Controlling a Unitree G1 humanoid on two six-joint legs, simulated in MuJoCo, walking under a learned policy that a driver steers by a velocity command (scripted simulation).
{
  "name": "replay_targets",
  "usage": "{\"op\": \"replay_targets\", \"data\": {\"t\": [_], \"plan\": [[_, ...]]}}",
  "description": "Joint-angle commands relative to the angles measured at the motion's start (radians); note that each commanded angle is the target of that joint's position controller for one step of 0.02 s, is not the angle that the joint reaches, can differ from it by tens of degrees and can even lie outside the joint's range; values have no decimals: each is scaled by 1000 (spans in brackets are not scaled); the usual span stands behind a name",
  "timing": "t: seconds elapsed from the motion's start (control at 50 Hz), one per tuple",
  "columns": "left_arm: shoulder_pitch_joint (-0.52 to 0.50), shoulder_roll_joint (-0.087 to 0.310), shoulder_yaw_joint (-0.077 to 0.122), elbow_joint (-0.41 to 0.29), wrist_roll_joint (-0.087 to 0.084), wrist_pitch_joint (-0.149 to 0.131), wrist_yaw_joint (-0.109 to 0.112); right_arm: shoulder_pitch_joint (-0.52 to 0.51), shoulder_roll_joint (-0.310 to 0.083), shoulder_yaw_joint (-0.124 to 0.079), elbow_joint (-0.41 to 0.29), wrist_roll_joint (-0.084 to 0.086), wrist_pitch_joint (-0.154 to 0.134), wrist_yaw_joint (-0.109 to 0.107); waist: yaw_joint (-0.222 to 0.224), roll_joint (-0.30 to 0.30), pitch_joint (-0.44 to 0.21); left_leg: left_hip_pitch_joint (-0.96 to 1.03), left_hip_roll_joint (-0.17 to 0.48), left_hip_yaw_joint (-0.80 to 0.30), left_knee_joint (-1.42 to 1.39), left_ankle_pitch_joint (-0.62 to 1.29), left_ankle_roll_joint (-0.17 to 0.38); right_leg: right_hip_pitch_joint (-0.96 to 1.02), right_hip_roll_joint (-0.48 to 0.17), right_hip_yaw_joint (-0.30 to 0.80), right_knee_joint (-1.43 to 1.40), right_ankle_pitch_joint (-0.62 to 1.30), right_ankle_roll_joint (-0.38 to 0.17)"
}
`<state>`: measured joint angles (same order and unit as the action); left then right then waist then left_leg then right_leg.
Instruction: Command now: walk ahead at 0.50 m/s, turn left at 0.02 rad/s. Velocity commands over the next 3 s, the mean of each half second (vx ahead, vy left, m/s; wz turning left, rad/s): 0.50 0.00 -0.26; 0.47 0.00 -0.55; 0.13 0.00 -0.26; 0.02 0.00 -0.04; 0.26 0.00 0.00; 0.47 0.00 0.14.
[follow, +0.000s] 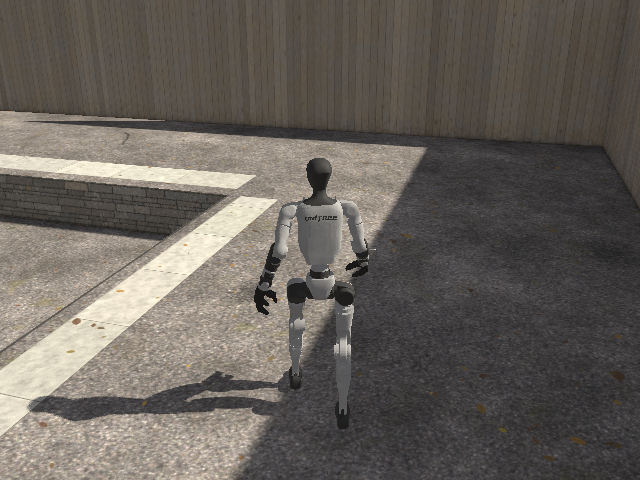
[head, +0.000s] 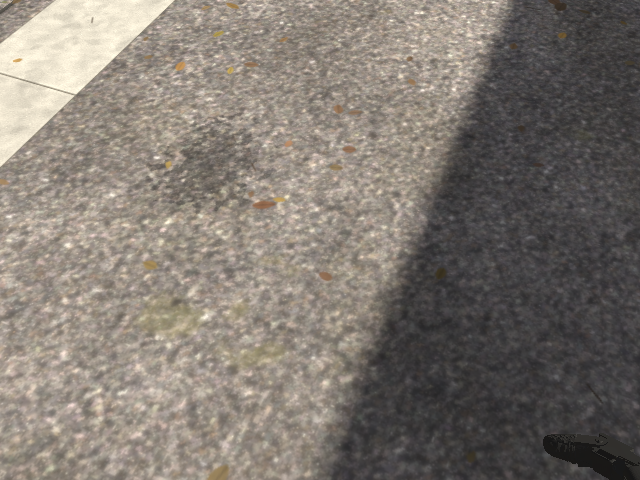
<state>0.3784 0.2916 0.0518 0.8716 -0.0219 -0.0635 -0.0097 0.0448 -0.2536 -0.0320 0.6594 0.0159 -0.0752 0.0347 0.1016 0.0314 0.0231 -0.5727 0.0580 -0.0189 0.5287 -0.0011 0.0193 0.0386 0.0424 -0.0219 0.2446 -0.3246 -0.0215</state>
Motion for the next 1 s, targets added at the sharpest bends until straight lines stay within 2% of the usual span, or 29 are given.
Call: {"op": "replay_targets", "data": {"t": [0.02, 0.04, 0.06, 0.08, 0.1, 0.12, 0.14, 0.16, 0.2, 0.26, 0.32, 0.38, 0.48, 0.5, 0.54, 0.56, 0.58, 0.6, 0.62, 0.64, 0.66, 0.68, 0.7, 0.72, 0.74, 0.8, 0.88, 0.94, 1.0], "plan": [[-14, 193, 47, -34, -4, 8, 13, 15, -126, -44, -66, -2, -22, 5, -95, -120, -24, 128, -42, 36, -51, -67, 48, 13, -279, 116, 99, 672, -130], [-21, 176, 40, -37, -1, 12, 15, 154, -167, -67, -23, -7, -21, -2, -164, -103, -115, 331, -60, 55, -67, -47, 79, -31, -232, 76, 261, 767, -104], [-25, 130, 18, -62, 20, 9, 18, 336, -232, -88, 13, -18, -17, -13, -235, -29, -262, 633, 86, -96, -16, -4, 141, -215, -182, 37, 539, 570, -68], [100, 15, -18, -82, 22, -12, 10, 394, -318, -105, 33, -22, -11, -13, -177, 236, -390, 978, 317, -562, -92, -200, 303, -625, -1, 15, 905, -56, 1], [55, 95, -2, -64, 1, -30, 3, 406, -217, -81, 29, -10, -7, -13, -220, 189, -400, 974, 335, -691, -190, -342, 300, -754, -19, 147, 1034, -255, -5], [-36, 152, 16, -94, -25, -39, -2, 340, -181, -66, 26, -11, -8, -17, -218, 125, -237, 848, 306, -541, -214, -333, 254, -819, -66, 149, 1061, -187, -15], [-92, 144, 14, -107, -24, -40, 0, 277, -160, -58, 21, -16, -9, -18, -189, 55, -155, 710, 268, -419, -236, -256, 226, -795, -114, 121, 1020, -98, -15], [-118, 134, 18, -111, -9, -34, 2, 226, -132, -50, 24, -22, -13, -15, -160, 29, -87, 592, 232, -334, -273, -182, 213, -765, -141, 116, 960, -39, -8], [-67, 106, 21, -93, -7, -6, 4, 178, -106, -46, 32, -29, -30, -12, -106, 68, -61, 464, 196, -225, -340, -111, 198, -659, -173, 128, 909, 29, 5], [-81, 70, 18, -99, -5, 22, 10, 174, -127, -56, 63, -31, -49, -17, -88, 40, -16, 403, 197, -107, -402, -23, 203, -682, -177, 142, 850, 109, 30], [-141, 62, 20, -118, 0, 21, 5, 188, -141, -61, 90, -35, -48, -29, -101, 21, 6, 438, 177, 3, -415, 46, 182, -734, -167, 150, 711, 274, 39], [-233, 40, 11, -145, 3, 13, -12, 199, -159, -63, 107, -29, -41, -38, -136, 13, 30, 454, 154, 103, -424, 68, 151, -698, -153, 86, 535, 413, 30], [-377, 26, 2, -225, 3, 12, -41, 285, -190, -75, 157, -10, -8, -45, -190, -1, 73, 635, 213, 157, -367, 149, 137, -762, -136, 19, 394, 350, -9], [-388, 31, 3, -240, 2, 13, -48, 289, -196, -78, 162, -5, 2, -47, -186, 5, 72, 670, 224, 166, -336, 210, 130, -763, -126, 2, 381, 304, -22], [-359, 55, 17, -256, 2, 16, -57, 267, -221, -85, 157, -1, 18, -55, -148, 39, 30, 707, 228, 196, -227, 513, 106, -676, -75, -53, 373, 201, -58], [-303, 77, 30, -251, 2, 20, -57, 257, -235, -89, 153, 1, 27, -61, -111, 62, -15, 712, 225, 209, -129, 683, 94, -589, -37, -83, 381, 148, -80], [-184, 115, 53, -226, -1, 22, -53, 243, -242, -89, 148, 2, 36, -66, -41, 61, -81, 677, 204, 228, 37, 763, 74, -431, 5, -99, 353, 146, -109], [-16, 177, 87, -185, -2, 26, -38, 234, -230, -82, 140, 1, 35, -72, 46, 26, -166, 527, 163, 245, 275, 643, 35, -156, 15, -50, 290, 205, -153], [63, 296, 117, -170, -3, 33, -16, 313, -118, -46, 95, -35, 15, -62, 4, -209, -270, 107, 42, 234, 649, -48, -26, 235, -239, 381, 291, 199, -294], [50, 289, 104, -201, -4, 20, -20, 299, -91, -25, 72, -27, -27, -45, -16, -234, -416, -136, -119, 7, 866, -602, -47, 398, -391, 862, 107, 54, -435], [41, 211, 81, -199, 5, 12, -23, 175, -171, -46, 47, 15, -57, -28, 34, -139, -330, -245, -53, -86, 889, -535, -22, 352, -363, 750, 60, 47, -371], [-6, 176, 72, -199, 5, 4, -22, 130, -167, -42, 28, 26, -72, -25, 7, -101, -208, -257, -10, -72, 818, -447, -2, 213, -323, 607, 56, 99, -330], [-76, 147, 62, -210, 3, 3, -21, 129, -160, -43, 38, 5, -75, -32, -44, -34, -126, -203, 29, -66, 720, -386, -5, 54, -278, 498, 48, 195, -295], [-129, 115, 51, -227, 10, 2, -17, 141, -174, -53, 46, -15, -66, -37, -81, -45, -87, -128, 55, -65, 648, -346, -15, -65, -245, 424, 28, 288, -280], [-154, 108, 47, -242, 19, 3, -13, 158, -172, -56, 48, -21, -52, -36, -107, -66, -74, -70, 62, -66, 618, -322, -27, -142, -224, 398, 4, 333, -279], [-146, 141, 57, -242, 14, -3, 3, 153, -132, -48, 37, -32, -25, -39, -123, -68, -54, -32, 50, -35, 483, -249, -77, -259, -190, 315, -25, 443, -283], [-92, 163, 65, -223, 3, 7, 22, -5, -89, -27, -4, -29, -27, -34, -63, -100, -24, 32, -7, -22, 157, 19, -98, -320, -120, 244, -8, 338, -218], [-38, 173, 72, -198, 0, 26, 30, -75, -108, -32, -30, -21, -36, -23, -36, -123, -25, 98, -68, -21, 26, 95, -90, -299, -120, 276, 69, 417, -178], [-42, 156, 71, -202, 0, 46, 43, -39, -150, -52, -27, -21, -42, -14, -65, -152, -61, 144, -83, -60, -39, 32, -56, -208, -141, 372, 203, 434, -138]]}}
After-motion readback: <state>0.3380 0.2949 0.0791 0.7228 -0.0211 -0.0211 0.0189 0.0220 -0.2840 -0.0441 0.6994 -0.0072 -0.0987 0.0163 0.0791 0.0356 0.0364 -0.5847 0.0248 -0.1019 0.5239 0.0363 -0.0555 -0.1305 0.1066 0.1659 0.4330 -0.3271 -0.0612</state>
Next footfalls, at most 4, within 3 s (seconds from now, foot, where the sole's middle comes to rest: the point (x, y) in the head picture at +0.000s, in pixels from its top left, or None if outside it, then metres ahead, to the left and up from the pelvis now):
0.06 left None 0.21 0.13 -0.77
0.60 right None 0.47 -0.14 -0.77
1.06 left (397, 333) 0.80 -0.06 -0.77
1.40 right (481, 412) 0.63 -0.24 -0.77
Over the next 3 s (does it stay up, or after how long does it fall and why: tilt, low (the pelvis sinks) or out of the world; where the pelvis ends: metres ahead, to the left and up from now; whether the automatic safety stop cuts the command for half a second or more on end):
stays up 0.99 -0.39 0.01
